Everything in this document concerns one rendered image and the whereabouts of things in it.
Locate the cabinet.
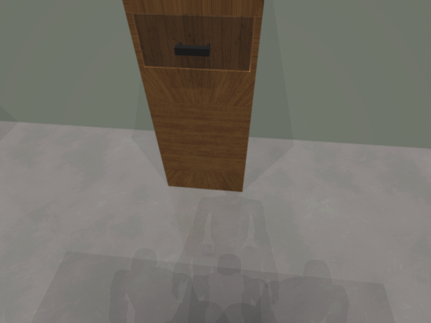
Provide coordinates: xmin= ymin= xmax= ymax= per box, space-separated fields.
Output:
xmin=123 ymin=0 xmax=264 ymax=192

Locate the drawer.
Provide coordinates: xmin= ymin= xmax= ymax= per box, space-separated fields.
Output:
xmin=133 ymin=12 xmax=254 ymax=71

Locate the handle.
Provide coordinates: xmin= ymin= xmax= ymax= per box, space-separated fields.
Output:
xmin=174 ymin=42 xmax=210 ymax=57

